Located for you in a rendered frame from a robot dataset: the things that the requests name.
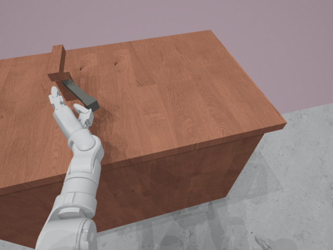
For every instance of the left robot upper arm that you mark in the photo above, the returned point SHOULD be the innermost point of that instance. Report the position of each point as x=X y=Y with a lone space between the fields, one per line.
x=69 y=234

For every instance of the counter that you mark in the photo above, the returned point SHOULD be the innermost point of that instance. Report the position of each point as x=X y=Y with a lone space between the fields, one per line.
x=178 y=120

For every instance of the left robot hand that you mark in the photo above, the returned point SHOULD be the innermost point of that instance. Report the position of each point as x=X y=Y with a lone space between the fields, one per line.
x=64 y=116

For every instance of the right robot hand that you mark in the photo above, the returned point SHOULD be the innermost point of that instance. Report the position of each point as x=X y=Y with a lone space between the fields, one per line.
x=266 y=244

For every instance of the left robot forearm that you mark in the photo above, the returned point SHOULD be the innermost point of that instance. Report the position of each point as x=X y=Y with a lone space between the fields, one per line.
x=77 y=198

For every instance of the tap lever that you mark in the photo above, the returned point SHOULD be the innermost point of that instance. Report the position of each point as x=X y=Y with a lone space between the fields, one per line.
x=89 y=102

